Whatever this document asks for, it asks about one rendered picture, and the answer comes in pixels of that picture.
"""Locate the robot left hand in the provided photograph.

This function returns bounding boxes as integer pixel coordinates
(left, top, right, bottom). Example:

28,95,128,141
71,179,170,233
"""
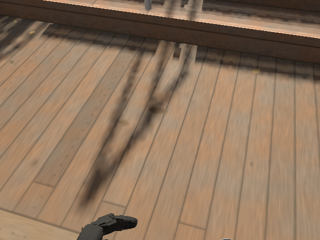
77,213,138,240

